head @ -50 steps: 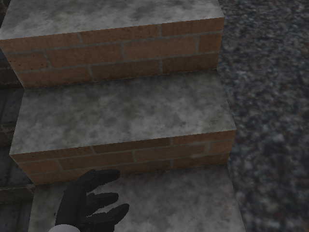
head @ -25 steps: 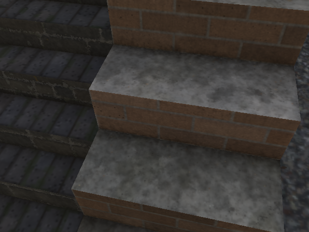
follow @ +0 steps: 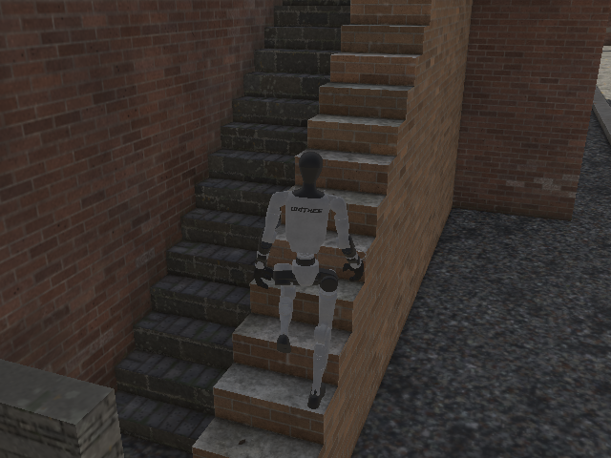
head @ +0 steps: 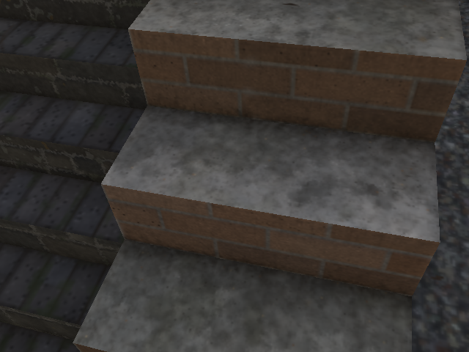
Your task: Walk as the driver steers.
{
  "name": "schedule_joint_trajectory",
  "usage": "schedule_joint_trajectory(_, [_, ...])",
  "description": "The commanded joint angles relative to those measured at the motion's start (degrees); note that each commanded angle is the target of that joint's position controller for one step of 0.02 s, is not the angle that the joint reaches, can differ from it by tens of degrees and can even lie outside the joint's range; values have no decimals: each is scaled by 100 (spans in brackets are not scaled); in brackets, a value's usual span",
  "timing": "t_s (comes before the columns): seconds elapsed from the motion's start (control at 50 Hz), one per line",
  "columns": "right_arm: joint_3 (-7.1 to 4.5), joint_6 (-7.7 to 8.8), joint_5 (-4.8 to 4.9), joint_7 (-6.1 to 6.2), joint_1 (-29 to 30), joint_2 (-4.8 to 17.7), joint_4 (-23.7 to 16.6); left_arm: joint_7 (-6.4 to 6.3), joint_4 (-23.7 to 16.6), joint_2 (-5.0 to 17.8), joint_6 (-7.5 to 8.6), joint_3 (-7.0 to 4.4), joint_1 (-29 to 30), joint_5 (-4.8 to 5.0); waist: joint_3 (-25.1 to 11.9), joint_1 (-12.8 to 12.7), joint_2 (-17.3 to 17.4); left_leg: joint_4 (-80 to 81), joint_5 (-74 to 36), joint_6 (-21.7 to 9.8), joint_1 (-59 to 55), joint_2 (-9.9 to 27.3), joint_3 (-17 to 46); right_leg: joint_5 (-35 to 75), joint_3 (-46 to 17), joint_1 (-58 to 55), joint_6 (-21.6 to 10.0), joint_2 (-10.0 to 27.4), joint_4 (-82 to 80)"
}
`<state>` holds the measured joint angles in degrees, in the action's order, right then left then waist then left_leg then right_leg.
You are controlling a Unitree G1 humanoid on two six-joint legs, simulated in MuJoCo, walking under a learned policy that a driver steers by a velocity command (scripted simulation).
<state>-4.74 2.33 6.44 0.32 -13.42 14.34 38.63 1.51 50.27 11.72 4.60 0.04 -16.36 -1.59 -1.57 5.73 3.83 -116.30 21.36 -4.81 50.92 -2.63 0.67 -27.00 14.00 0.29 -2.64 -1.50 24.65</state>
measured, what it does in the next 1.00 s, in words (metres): climbs: left foot 0.26 m higher, then right foot 0.06 m lower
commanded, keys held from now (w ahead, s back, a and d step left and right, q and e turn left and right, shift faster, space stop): w+q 0.02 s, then w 0.56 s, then w+e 0.42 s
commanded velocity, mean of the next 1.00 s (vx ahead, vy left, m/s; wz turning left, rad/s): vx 0.50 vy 0.00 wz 0.01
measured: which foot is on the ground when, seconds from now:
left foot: up 0.00-0.06, down 0.08-0.18, up 0.20-0.78, down 0.80-1.00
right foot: down 0.00-0.16, up 0.18-0.36, down 0.38-0.80, up 0.82-1.00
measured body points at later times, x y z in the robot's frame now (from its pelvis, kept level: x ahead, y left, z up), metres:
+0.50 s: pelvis +0.08 +0.04 +0.11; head +0.26 -0.02 +0.51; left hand +0.20 +0.34 +0.01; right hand +0.23 -0.28 -0.07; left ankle -0.21 +0.17 -0.40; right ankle +0.13 -0.03 -0.53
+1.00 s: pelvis +0.10 +0.13 +0.17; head +0.05 +0.19 +0.61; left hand +0.26 +0.38 +0.06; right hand +0.27 -0.07 +0.09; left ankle +0.24 +0.23 -0.53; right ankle +0.11 -0.01 -0.26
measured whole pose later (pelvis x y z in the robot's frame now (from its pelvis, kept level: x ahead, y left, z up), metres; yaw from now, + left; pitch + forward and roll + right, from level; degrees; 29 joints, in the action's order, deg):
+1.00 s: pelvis +0.10 +0.13 +0.17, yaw -1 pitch -4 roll -4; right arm 2.4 -0.3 0.3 -0.6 -9.2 7.2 45.2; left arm -0.2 42.4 12.9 0.7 -2.8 -7.4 2.5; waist -3.2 -5.1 -3.3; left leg -48.4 13.3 -0.5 31.6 5.5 -2.7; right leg -2.1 -1.6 54.6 1.9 -10.3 119.4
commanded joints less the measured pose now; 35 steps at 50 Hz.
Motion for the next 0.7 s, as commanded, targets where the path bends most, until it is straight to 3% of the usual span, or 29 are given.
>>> schedule_joint_trajectory(0.02, [204, -36, -76, 76, 2082, -134, -1718, 96, 330, 181, 315, 5, -71, -77, 970, -285, -1318, -265, 4, -374, 1159, 112, -180, 6329, 42, 478, 572, 1435, -1777])
schedule_joint_trajectory(0.04, [182, -278, -168, 121, 1895, 81, -1796, 100, 199, 288, 306, 68, 167, -23, 782, 28, -1201, 467, -303, -421, 246, 202, -252, 6293, 370, 1082, 569, 1185, -1977])
schedule_joint_trajectory(0.06, [47, -423, -97, 186, 1166, 413, -1639, 121, 65, 491, 287, 93, 372, 82, 374, 445, -1143, 225, -525, -434, -789, -90, -229, 8161, 495, 1120, 565, 1013, -1699])
schedule_joint_trajectory(0.08, [23, -595, -249, 242, 631, 552, -1524, 93, -58, 849, 314, 58, 668, 217, 151, 912, -850, 1399, -512, -420, -1865, -114, -412, 9452, 739, 1444, 667, 864, -1474])
schedule_joint_trajectory(0.12, [67, -784, -608, 384, 74, 669, -1347, 11, 52, 1850, 247, -173, 545, 468, -94, 1249, -482, 4624, -38, -212, -3202, -446, -655, 11538, 677, 891, 768, 755, -231])
schedule_joint_trajectory(0.14, [-9, -811, -497, 424, -662, 997, -1032, -56, -73, 2276, 128, -373, 307, 460, -240, 1423, -616, 6702, 424, -138, -3587, -642, -684, 11678, 435, -79, 1041, 558, 655])
schedule_joint_trajectory(0.16, [-226, -721, -684, 439, -1269, 1522, -612, -51, -225, 2426, 111, -483, 647, 413, -482, 1829, 437, 8757, -666, -470, -4421, -150, 29, 9230, 273, -110, 1040, 133, 3417])
schedule_joint_trajectory(0.18, [-110, -502, -826, 189, -1020, 1289, -42, 55, -457, 1806, 186, -414, 590, 461, -424, 1230, 2016, 10450, -3748, -330, -5771, 443, 788, 592, -416, 1798, 380, -527, 5305])
schedule_joint_trajectory(0.2, [176, -269, -980, 49, 14, 946, 189, 148, -1070, 1375, 304, -453, 692, 304, 431, 166, 1525, 8806, -4697, -146, -5382, 499, 1277, -1412, -1515, 4065, 251, -731, 7080])
schedule_joint_trajectory(0.22, [234, -228, -963, -17, 884, 775, -4, 77, -1698, 905, 308, -404, 473, 323, -100, -611, 739, 8080, -5007, -204, -5523, 957, 1993, -1586, -1850, 5036, 131, -632, 8037])
schedule_joint_trajectory(0.24, [214, -152, -828, -65, 207, 571, 348, 66, -2077, 346, 512, -126, 1418, 174, 363, -36, -584, 9529, -3860, 50, -5083, 715, 1489, -1218, -1771, 5143, -473, -366, 7224])
schedule_joint_trajectory(0.26, [4, -54, -935, -180, -392, 887, 885, -53, -2061, 385, 693, -168, 1434, 422, 819, -22, -415, 11243, -3101, 24, -6019, 882, 1535, -1245, -1651, 5971, -609, -370, 7445])
schedule_joint_trajectory(0.28, [-127, 82, -1098, -302, -858, 1165, 1382, -209, -2178, 579, 772, -95, 1421, 770, 1366, 297, 614, 12396, -4474, -264, -7165, 1204, 1565, -2425, -1283, 6863, -252, -739, 8650])
schedule_joint_trajectory(0.3, [-182, 166, -1248, -334, -1436, 1177, 1899, -376, -2541, 556, 720, -73, 1679, 1002, 1404, 312, 992, 12808, -6610, -406, -8165, 1568, 1278, -3762, -1061, 7780, -251, -830, 9611])
schedule_joint_trajectory(0.32, [-118, 207, -1188, -370, -1331, 1084, 2085, -396, -2971, 419, 527, -19, 1465, 1047, 1152, -559, 770, 12942, -8114, 122, -7571, 1334, 336, -4380, -953, 6874, -734, -340, 7697])
schedule_joint_trajectory(0.34, [-119, 252, -797, -313, 210, 1511, 1623, -259, -2881, 851, 349, -46, 99, 931, 183, -2176, -1, 11779, -9418, 581, -5886, 751, 8, -4537, -1754, 3473, -1257, -97, 3286])
schedule_joint_trajectory(0.36, [-402, 306, -59, 39, 375, 2670, 1051, -166, -2239, 1605, 146, -425, -1913, 771, -1439, -3339, -1724, 8423, -8738, 581, -6153, 597, 436, 810, -2550, 508, -959, 322, -1244])
schedule_joint_trajectory(0.38, [-371, 229, -442, 228, 1046, 1771, 188, 27, -1205, 1334, -405, -538, -1470, -30, -1475, -2999, -2854, 4734, -93, 600, -2418, -110, 727, 2506, -3388, -1974, -965, 143, 897])
schedule_joint_trajectory(0.4, [-619, 166, 9, 290, -543, 2805, 502, 129, -755, 2590, -406, -669, -1255, -341, -4765, -1516, -4837, 1812, 891, 837, -1268, -1712, 2264, 6511, -4532, -5003, -1449, 972, 2192])
schedule_joint_trajectory(0.42, [-580, -5, 81, 325, -114, 2893, 381, 177, -815, 2616, -486, -795, -1261, -21, -5385, -1724, -3047, 1344, 961, 929, -790, -1693, 2389, 6611, -4383, -5279, -1265, 1114, 2309])
schedule_joint_trajectory(0.44, [-431, -180, 78, 259, 249, 2583, 91, 101, -593, 2261, -434, -723, -948, 197, -5063, -1518, -2935, 2110, 712, 984, -588, -1491, 2347, 4613, -4462, -5121, -996, 824, 2495])
schedule_joint_trajectory(0.46, [-249, -317, -41, 140, 182, 2095, 187, 111, -183, 1856, -417, -626, -579, 253, -4195, -1300, -2674, 2501, 131, 1076, -980, -955, 1683, 3650, -4165, -4027, -823, 455, 2534])
schedule_joint_trajectory(0.48, [-197, -328, -129, -25, -93, 2035, 325, 59, 69, 1534, -400, -468, -452, 241, -3329, -1221, -2984, 2741, -391, 1101, -1330, -758, 1335, 3274, -3922, -3260, -761, 248, 2544])
schedule_joint_trajectory(0.5, [-172, -357, -181, -184, -28, 1937, 544, -13, 315, 1358, -279, -423, -517, 95, -2626, -1316, -3146, 2466, -247, 1071, -1531, -838, 1208, 2620, -3804, -2419, -791, 62, 2196])
schedule_joint_trajectory(0.54, [-139, -344, -411, -385, 197, 1836, 785, -13, 672, 1091, 73, -405, -509, 168, -1532, -1310, -2205, 2439, 30, 854, -1566, -755, 1134, 1908, -4060, -988, -880, 124, 1654])
schedule_joint_trajectory(0.58, [-3, -313, -636, -420, 706, 1407, 717, -71, 1117, 879, 220, -409, -739, 243, -652, -1265, -1362, 2108, 476, 702, -1551, -662, 923, 960, -4833, 488, -1195, 460, 1129])
schedule_joint_trajectory(0.64, [325, -188, -588, -398, 1202, 341, 199, -95, 1424, 124, 385, -210, -563, 292, 437, -851, -327, 1295, 1496, 359, -522, -437, 934, -284, -5283, 2491, -1449, 821, 1263])
schedule_joint_trajectory(0.66, [478, -57, -647, -412, 1486, -13, -124, -119, 1322, 92, 389, -157, -459, 347, 712, -627, -240, 1264, 1987, 298, -74, -255, 912, -892, -5164, 3139, -1429, 870, 1248])
schedule_joint_trajectory(0.7, [595, -28, -575, -471, 1321, -125, -481, -246, 1045, 301, 331, -171, 73, 320, 992, -142, -20, 1898, 1158, 357, -32, 164, 1054, -1664, -5062, 4256, -1289, 998, 1086])
Next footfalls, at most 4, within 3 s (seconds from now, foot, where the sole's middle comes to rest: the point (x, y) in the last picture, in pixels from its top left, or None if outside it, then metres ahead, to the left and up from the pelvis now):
0.08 left None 0.03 0.10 -0.50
0.38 right None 0.17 -0.03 -0.56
0.80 left None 0.28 0.23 -0.56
1.18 right None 0.10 0.06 -0.56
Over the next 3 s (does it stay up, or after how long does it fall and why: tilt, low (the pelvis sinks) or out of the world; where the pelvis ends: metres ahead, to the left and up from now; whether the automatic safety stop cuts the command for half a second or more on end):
stays up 0.31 0.02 0.30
